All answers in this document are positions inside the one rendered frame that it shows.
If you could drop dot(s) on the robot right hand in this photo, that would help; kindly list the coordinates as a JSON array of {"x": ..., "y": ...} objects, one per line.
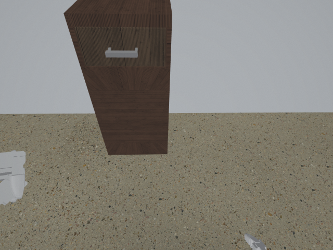
[{"x": 254, "y": 243}]

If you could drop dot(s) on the robot left hand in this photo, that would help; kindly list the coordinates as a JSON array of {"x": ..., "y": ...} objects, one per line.
[{"x": 12, "y": 175}]

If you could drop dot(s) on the handle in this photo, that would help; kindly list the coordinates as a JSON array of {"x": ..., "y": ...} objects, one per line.
[{"x": 124, "y": 54}]

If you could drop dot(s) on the cabinet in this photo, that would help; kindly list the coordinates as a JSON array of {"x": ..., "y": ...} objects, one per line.
[{"x": 131, "y": 103}]

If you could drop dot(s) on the drawer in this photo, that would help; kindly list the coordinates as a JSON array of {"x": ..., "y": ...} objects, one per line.
[{"x": 94, "y": 41}]

